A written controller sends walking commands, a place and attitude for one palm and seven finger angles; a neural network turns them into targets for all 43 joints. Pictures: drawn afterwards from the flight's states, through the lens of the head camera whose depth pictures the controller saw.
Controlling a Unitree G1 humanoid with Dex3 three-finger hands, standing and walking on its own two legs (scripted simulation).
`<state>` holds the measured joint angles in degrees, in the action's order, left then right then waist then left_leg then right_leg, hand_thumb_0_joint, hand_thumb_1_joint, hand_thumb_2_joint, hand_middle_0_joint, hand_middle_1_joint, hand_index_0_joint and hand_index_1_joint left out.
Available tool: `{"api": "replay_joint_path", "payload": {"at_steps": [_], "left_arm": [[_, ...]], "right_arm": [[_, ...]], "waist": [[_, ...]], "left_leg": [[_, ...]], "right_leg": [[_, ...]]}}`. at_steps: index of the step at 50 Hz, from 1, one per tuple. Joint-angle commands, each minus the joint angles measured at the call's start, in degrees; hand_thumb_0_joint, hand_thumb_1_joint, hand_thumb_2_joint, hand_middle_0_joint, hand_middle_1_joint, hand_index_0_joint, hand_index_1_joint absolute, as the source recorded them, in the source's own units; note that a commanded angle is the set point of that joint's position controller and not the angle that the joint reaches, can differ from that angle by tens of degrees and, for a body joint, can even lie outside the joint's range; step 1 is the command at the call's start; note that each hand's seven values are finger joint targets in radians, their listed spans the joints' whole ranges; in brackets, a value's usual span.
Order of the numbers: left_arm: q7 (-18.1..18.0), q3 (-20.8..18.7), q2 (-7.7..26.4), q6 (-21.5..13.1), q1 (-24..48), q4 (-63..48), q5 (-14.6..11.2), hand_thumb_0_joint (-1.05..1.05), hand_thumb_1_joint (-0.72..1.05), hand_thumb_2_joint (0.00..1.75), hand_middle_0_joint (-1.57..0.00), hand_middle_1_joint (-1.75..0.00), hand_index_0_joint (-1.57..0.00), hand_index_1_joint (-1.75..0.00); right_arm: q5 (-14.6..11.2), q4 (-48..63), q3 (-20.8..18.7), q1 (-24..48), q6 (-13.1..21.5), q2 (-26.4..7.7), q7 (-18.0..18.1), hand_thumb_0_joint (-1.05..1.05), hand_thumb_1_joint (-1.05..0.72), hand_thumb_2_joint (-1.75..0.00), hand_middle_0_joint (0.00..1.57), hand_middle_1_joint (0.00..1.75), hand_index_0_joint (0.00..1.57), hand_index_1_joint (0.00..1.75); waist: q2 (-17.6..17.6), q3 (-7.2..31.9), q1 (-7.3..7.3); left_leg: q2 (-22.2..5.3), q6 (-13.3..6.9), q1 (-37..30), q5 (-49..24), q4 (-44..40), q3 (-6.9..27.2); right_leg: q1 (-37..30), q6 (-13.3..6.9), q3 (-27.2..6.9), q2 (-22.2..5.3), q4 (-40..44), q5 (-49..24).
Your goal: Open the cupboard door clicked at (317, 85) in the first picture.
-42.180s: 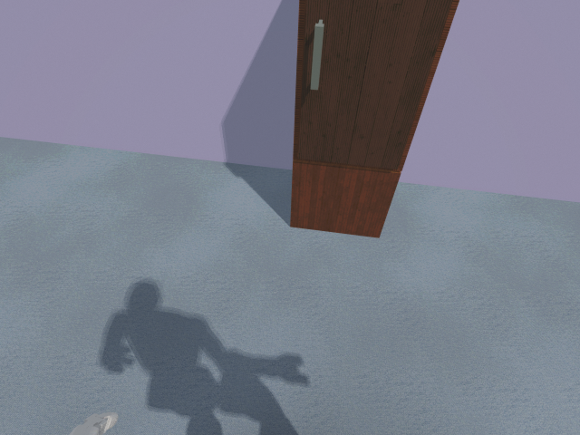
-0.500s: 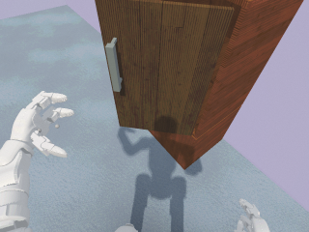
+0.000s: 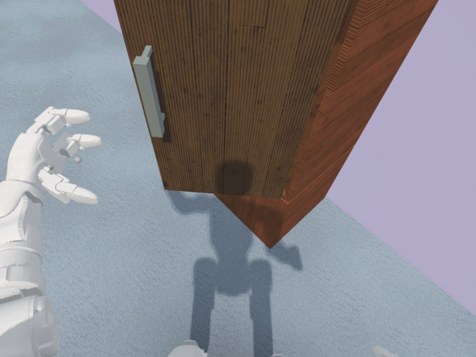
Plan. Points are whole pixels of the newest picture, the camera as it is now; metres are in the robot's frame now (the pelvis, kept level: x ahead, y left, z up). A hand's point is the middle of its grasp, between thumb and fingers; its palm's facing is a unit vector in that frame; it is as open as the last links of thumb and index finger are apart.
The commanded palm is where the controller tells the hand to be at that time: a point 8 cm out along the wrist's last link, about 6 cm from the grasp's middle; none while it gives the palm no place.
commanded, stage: move the hooked fingers beside the handle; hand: left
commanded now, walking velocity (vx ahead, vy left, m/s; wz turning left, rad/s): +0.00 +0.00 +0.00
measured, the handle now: (153, 94) +0.58 +0.18 +0.09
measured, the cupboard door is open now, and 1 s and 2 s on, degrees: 44 44 44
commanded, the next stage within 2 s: none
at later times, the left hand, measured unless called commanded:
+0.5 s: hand (101, 127) +0.47 +0.25 +0.10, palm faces -0.05 -1.00 +0.01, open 14.0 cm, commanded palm +0.46 +0.30 +0.09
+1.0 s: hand (109, 102) +0.54 +0.25 +0.10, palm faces -0.05 -1.00 +0.01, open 14.0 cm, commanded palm +0.52 +0.29 +0.09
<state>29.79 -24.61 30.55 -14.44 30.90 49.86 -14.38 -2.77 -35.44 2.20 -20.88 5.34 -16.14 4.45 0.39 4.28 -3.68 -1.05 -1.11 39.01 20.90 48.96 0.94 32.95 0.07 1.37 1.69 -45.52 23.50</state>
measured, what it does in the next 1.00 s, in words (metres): stands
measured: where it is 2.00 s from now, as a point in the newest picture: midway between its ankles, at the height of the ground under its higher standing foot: outside the picture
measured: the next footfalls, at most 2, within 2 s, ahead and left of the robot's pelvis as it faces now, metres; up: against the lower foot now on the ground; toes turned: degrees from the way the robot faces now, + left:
none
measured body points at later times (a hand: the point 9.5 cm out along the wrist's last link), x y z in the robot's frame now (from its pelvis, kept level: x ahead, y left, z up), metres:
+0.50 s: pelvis +0.00 +0.00 -0.01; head +0.09 +0.02 +0.43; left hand +0.46 +0.30 +0.10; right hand +0.03 -0.27 -0.11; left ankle +0.03 +0.10 -0.70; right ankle -0.01 -0.13 -0.70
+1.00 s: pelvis +0.00 +0.01 -0.02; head +0.15 +0.04 +0.40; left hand +0.54 +0.31 +0.10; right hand -0.05 -0.26 -0.11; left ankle +0.03 +0.10 -0.70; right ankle -0.01 -0.13 -0.70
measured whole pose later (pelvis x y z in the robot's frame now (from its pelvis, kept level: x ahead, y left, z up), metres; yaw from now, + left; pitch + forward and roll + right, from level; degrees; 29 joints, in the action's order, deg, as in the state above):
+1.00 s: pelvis +0.00 +0.01 -0.02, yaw -3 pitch +22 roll -5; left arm 27.2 -28.4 46.7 -15.2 60.9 73.9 -4.4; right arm -0.4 -35.5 3.6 -26.2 -3.1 -16.4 3.2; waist 1.0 4.6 -12.5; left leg -3.2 -1.5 55.8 23.3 56.7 1.1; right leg 49.0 0.6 1.2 3.8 -50.8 24.1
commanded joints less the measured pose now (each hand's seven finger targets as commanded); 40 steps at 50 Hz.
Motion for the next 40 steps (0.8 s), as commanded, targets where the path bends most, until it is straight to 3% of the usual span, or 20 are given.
{"api": "replay_joint_path", "payload": {"at_steps": [1, 2, 5, 7, 8, 9, 11, 12, 13, 16, 17, 18, 21, 25, 29, 31, 32, 34, 36, 40], "left_arm": [[0.7, -1.2, 15.9, -3.9, 26.0, -9.0, -1.1, 0.00, -0.50, 0.30, -0.30, -1.20, -0.30, -1.20], [0.8, -0.6, 15.9, -3.9, 27.4, -8.5, -0.7, 0.00, -0.50, 0.30, -0.30, -1.20, -0.30, -1.20], [0.3, -0.6, 15.7, -3.7, 27.3, -6.4, -0.2, 0.00, -0.50, 0.30, -0.30, -1.20, -0.30, -1.20], [-0.2, -2.9, 18.7, -3.9, 28.5, -5.0, 0.1, 0.00, -0.50, 0.30, -0.30, -1.20, -0.30, -1.20], [-0.4, -0.9, 16.4, -3.8, 29.4, -3.7, 0.2, 0.00, -0.50, 0.30, -0.30, -1.20, -0.30, -1.20], [-0.8, -1.8, 17.8, -4.0, 31.6, -2.5, 0.7, 0.00, -0.50, 0.30, -0.30, -1.20, -0.30, -1.20], [-1.7, -1.5, 18.3, -4.7, 35.1, -1.0, 1.4, 0.00, -0.50, 0.30, -0.30, -1.20, -0.30, -1.20], [-2.0, -2.1, 19.8, -5.3, 36.8, -1.0, 2.1, 0.00, -0.50, 0.30, -0.30, -1.20, -0.30, -1.20], [-2.2, -1.0, 18.4, -5.7, 36.5, -0.7, 2.6, 0.00, -0.50, 0.30, -0.30, -1.20, -0.30, -1.20], [-2.9, -3.7, 21.5, -7.3, 37.8, -1.5, 2.7, 0.00, -0.50, 0.30, -0.30, -1.20, -0.30, -1.20], [-2.7, -3.2, 21.1, -7.4, 38.3, -1.5, 2.9, 0.00, -0.50, 0.30, -0.30, -1.20, -0.30, -1.20], [-2.4, -3.1, 20.8, -7.2, 38.0, 0.2, 2.8, 0.00, -0.50, 0.30, -0.30, -1.20, -0.30, -1.20], [-2.1, -2.3, 21.1, -6.4, 40.6, 3.5, 3.1, 0.00, -0.50, 0.30, -0.30, -1.20, -0.30, -1.20], [-2.2, -2.3, 23.9, -5.1, 42.8, 7.9, 4.9, 0.00, -0.50, 0.30, -0.30, -1.20, -0.30, -1.20], [-2.5, -3.0, 26.9, -5.5, 48.8, 9.3, 5.7, 0.00, -0.50, 0.30, -0.30, -1.20, -0.30, -1.20], [-2.4, -3.7, 27.9, -6.3, 50.7, 8.8, 5.5, 0.00, -0.50, 0.30, -0.30, -1.20, -0.30, -1.20], [-2.2, -3.7, 29.1, -6.6, 52.0, 8.4, 6.0, 0.00, -0.50, 0.30, -0.30, -1.20, -0.30, -1.20], [-2.0, -3.4, 28.8, -6.3, 51.8, 10.1, 6.4, 0.00, -0.50, 0.30, -0.30, -1.20, -0.30, -1.20], [-2.0, -4.1, 30.1, -5.2, 52.1, 13.3, 6.5, 0.00, -0.50, 0.30, -0.30, -1.20, -0.30, -1.20], [-2.3, -3.1, 32.3, -3.0, 55.8, 14.9, 8.6, 0.00, -0.50, 0.30, -0.30, -1.20, -0.30, -1.20]], "right_arm": [[-0.1, 5.5, -4.0, -2.8, 1.2, -10.0, 0.9, 0.00, -0.90, -0.90, 0.20, 0.30, 0.20, 0.30], [0.0, 5.4, -4.0, -2.9, 1.0, -10.1, 0.7, 0.00, -0.90, -0.90, 0.20, 0.30, 0.20, 0.30], [0.2, 5.3, -4.1, -3.6, 0.3, -10.2, 0.3, 0.00, -0.90, -0.90, 0.20, 0.30, 0.20, 0.30], [0.4, 5.4, -4.1, -4.2, -0.3, -10.6, 0.2, 0.00, -0.90, -0.90, 0.20, 0.30, 0.20, 0.30], [0.3, 5.3, -3.9, -4.1, -0.7, -10.2, 0.0, 0.00, -0.90, -0.90, 0.20, 0.30, 0.20, 0.30], [0.4, 4.9, -4.0, -4.6, -1.0, -10.5, 0.1, 0.00, -0.90, -0.90, 0.20, 0.30, 0.20, 0.30], [0.5, 4.7, -3.8, -4.9, -1.5, -10.5, 0.1, 0.00, -0.90, -0.90, 0.20, 0.30, 0.20, 0.30], [0.6, 4.6, -3.9, -5.2, -1.6, -10.7, 0.0, 0.00, -0.90, -0.90, 0.20, 0.30, 0.20, 0.30], [0.7, 4.7, -3.9, -5.3, -1.8, -10.4, -0.2, 0.00, -0.90, -0.90, 0.20, 0.30, 0.20, 0.30], [1.1, 4.3, -4.1, -6.6, -2.5, -10.8, -0.3, 0.00, -0.90, -0.90, 0.20, 0.30, 0.20, 0.30], [1.1, 4.2, -4.0, -6.7, -2.8, -10.6, -0.4, 0.00, -0.90, -0.90, 0.20, 0.30, 0.20, 0.30], [1.0, 4.1, -4.0, -6.8, -3.0, -10.6, -0.6, 0.00, -0.90, -0.90, 0.20, 0.30, 0.20, 0.30], [0.9, 3.6, -3.7, -7.2, -3.9, -10.6, -0.3, 0.00, -0.90, -0.90, 0.20, 0.30, 0.20, 0.30], [0.8, 3.3, -3.5, -8.2, -4.8, -11.2, -0.1, 0.00, -0.90, -0.90, 0.20, 0.30, 0.20, 0.30], [1.0, 2.6, -3.3, -9.8, -5.3, -11.7, 0.3, 0.00, -0.90, -0.90, 0.20, 0.30, 0.20, 0.30], [1.3, 2.5, -3.3, -10.5, -5.3, -11.7, 0.3, 0.00, -0.90, -0.90, 0.20, 0.30, 0.20, 0.30], [1.3, 2.3, -3.2, -10.8, -5.4, -11.8, 0.3, 0.00, -0.90, -0.90, 0.20, 0.30, 0.20, 0.30], [1.4, 1.9, -3.2, -11.4, -5.6, -11.8, 0.2, 0.00, -0.90, -0.90, 0.20, 0.30, 0.20, 0.30], [1.4, 1.8, -2.8, -12.2, -6.0, -11.9, 0.4, 0.00, -0.90, -0.90, 0.20, 0.30, 0.20, 0.30], [1.5, 1.9, -2.4, -13.2, -6.5, -12.2, 0.4, 0.00, -0.90, -0.90, 0.20, 0.30, 0.20, 0.30]], "waist": [[6.1, 18.8, -1.44], [7.5, 19.4, -1.42], [7.1, 20.4, -1.31], [6.6, 21.6, -0.89], [6.2, 20.2, -1.72], [4.2, 19.6, -2.18], [5.0, 18.8, -2.77], [7.3, 19.8, -2.62], [8.2, 20.6, -2.66], [7.5, 25.4, -2.46], [9.0, 27.4, -2.51], [7.4, 26.5, -2.75], [7.1, 23.0, -3.76], [7.0, 19.9, -4.86], [6.2, 21.6, -6.63], [7.8, 24.3, -6.57], [10.3, 26.6, -6.44], [10.8, 26.3, -6.80], [7.9, 25.2, -7.50], [11.0, 24.1, -8.51]], "left_leg": [[0.2, -0.6, -19.3, -16.6, -5.3, 2.2], [0.1, -0.4, -19.8, -16.5, -5.4, 2.5], [0.0, -0.3, -20.4, -17.4, -5.1, 2.7], [-0.1, -0.1, -19.4, -19.2, -4.5, 2.7], [-0.1, -0.3, -19.0, -17.9, -4.5, 2.5], [-0.3, -0.4, -17.7, -17.0, -4.3, 2.7], [-0.2, -0.6, -16.7, -16.1, -3.8, 2.6], [-0.3, -0.3, -17.4, -16.1, -3.8, 2.9], [-0.3, -0.1, -18.6, -16.5, -3.7, 3.2], [-0.5, -0.2, -20.0, -20.4, -2.2, 3.2], [-0.5, -0.1, -20.8, -21.5, -1.9, 2.9], [-0.5, -0.2, -19.9, -20.8, -1.7, 2.9], [-0.3, -0.8, -15.8, -17.7, -1.5, 2.2], [-0.5, -1.0, -12.2, -13.9, -1.5, 2.2], [-0.7, -1.3, -10.8, -13.0, -0.2, 2.5], [-0.6, -1.3, -11.5, -14.5, 0.7, 2.3], [-0.7, -1.0, -12.9, -15.3, 0.9, 2.6], [-0.9, -0.9, -13.6, -15.8, 1.4, 2.8], [-0.9, -1.4, -10.8, -15.3, 1.9, 2.7], [-1.1, -1.5, -8.8, -14.4, 2.5, 2.4]], "right_leg": [[2.1, -1.9, 0.7, 1.2, 4.8, -15.4], [3.1, -1.8, 0.8, 1.1, 4.6, -15.0], [3.7, -1.8, 1.0, 1.0, 4.3, -15.0], [3.0, -1.9, 0.9, 1.0, 3.5, -16.6], [4.1, -1.7, 1.0, 1.1, 3.8, -15.7], [4.5, -1.6, 1.0, 1.1, 3.6, -15.1], [5.7, -1.6, 0.8, 1.2, 3.2, -14.1], [6.4, -1.6, 0.7, 1.1, 2.9, -13.6], [7.0, -1.7, 0.8, 1.1, 2.8, -13.2], [5.5, -1.8, 0.6, 1.4, 1.8, -16.0], [5.2, -1.6, 0.4, 1.3, 1.6, -17.2], [4.9, -1.5, 0.4, 1.4, 1.8, -17.4], [5.6, -1.4, 0.2, 1.5, 2.0, -16.0], [7.7, -1.2, 0.0, 1.4, 2.4, -13.3], [8.7, -0.9, -0.5, 1.5, 2.1, -12.3], [8.0, -1.1, -0.6, 1.7, 1.3, -13.5], [8.7, -1.0, -0.8, 1.7, 1.0, -13.6], [10.5, -1.0, -0.5, 1.8, 1.2, -13.1], [9.8, -0.9, -0.5, 2.0, 1.1, -13.4], [11.6, -0.6, -0.5, 1.8, 1.1, -12.7]]}}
